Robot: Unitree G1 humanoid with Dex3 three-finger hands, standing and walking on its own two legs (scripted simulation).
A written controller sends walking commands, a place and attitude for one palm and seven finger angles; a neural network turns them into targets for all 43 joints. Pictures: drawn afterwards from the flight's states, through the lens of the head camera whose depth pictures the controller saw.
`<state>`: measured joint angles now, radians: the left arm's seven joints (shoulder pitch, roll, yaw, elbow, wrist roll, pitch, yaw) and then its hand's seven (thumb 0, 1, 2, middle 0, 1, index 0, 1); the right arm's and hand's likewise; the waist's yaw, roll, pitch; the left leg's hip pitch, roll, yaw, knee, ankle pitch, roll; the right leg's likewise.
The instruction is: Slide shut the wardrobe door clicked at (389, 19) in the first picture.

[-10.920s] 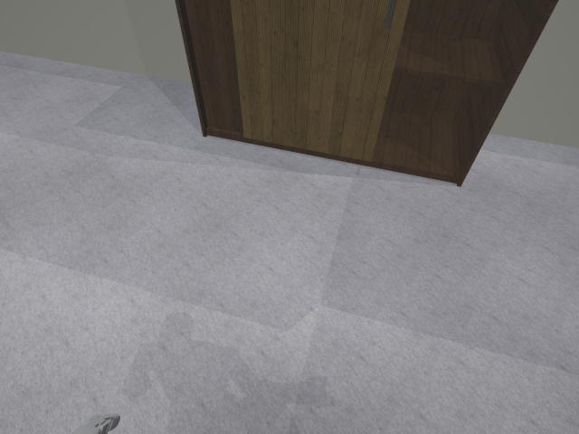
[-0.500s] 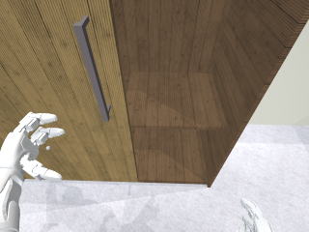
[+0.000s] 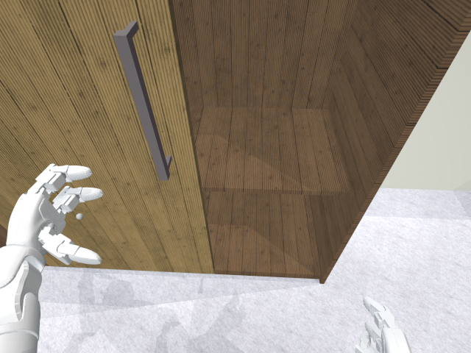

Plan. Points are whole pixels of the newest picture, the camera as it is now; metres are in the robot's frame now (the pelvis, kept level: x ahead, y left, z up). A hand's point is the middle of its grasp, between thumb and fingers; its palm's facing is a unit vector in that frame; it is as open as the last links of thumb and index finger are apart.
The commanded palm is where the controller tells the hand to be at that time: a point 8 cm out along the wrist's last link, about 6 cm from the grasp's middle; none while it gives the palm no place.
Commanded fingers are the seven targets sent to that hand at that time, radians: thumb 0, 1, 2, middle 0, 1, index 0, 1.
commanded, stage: move the hooked fingers beside the handle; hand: left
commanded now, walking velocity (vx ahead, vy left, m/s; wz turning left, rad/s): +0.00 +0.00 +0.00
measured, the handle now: (151, 114) +0.51 +0.21 +0.14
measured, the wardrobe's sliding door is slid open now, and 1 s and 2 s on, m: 0.45 0.45 0.45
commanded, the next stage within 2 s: none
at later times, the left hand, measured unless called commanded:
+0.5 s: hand (98, 184) +0.36 +0.27 +0.10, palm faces +0.06 -1.00 -0.03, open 14.0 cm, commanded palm +0.33 +0.32 +0.10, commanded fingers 0.00 -0.50 0.30 -0.30 -1.20 -0.30 -1.20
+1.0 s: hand (109, 164) +0.41 +0.27 +0.10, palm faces +0.04 -1.00 -0.01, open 14.0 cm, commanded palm +0.38 +0.32 +0.10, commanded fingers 0.00 -0.50 0.30 -0.30 -1.20 -0.30 -1.20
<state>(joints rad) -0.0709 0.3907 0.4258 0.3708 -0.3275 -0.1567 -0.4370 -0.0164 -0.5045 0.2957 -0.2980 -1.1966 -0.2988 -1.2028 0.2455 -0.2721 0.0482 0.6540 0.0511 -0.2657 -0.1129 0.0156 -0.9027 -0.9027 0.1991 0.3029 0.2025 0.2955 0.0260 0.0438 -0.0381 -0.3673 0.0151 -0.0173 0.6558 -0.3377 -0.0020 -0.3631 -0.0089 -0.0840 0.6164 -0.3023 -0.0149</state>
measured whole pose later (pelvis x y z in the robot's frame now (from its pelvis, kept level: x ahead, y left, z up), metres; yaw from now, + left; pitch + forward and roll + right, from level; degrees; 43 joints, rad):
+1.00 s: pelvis +0.01 +0.02 -0.01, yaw -2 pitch +9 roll -2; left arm -0.48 0.48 0.44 0.80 -0.23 -0.24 -0.41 -0.02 -0.50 0.30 -0.30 -1.20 -0.30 -1.20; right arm 0.33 -0.28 0.03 0.63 0.04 -0.11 -0.07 0.01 -0.90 -0.90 0.20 0.30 0.20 0.30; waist -0.05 0.02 -0.07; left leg -0.50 0.02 0.01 0.71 -0.36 0.02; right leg -0.50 -0.01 -0.05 0.64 -0.30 0.01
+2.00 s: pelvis +0.01 +0.02 -0.01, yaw -3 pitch +13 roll -2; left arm -0.64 0.54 0.47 0.99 -0.18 -0.30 -0.39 -0.02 -0.50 0.30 -0.30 -1.20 -0.30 -1.20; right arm 0.37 -0.27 0.03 0.62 0.03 0.01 -0.06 0.01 -0.90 -0.90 0.20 0.30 0.20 0.30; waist -0.10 0.01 -0.09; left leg -0.60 0.03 0.02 0.76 -0.39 0.02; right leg -0.59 0.01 -0.04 0.68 -0.31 0.01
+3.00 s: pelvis +0.00 +0.01 -0.01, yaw -2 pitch +11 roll -2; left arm -0.68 0.48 0.40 1.00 -0.17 -0.31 -0.30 -0.02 -0.50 0.30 -0.30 -1.20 -0.30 -1.20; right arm 0.35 -0.27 0.04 0.64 0.03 0.00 -0.05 0.01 -0.90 -0.90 0.20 0.30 0.20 0.30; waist -0.08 0.02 -0.08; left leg -0.57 0.03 0.01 0.76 -0.38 0.02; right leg -0.57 0.00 -0.05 0.70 -0.31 0.00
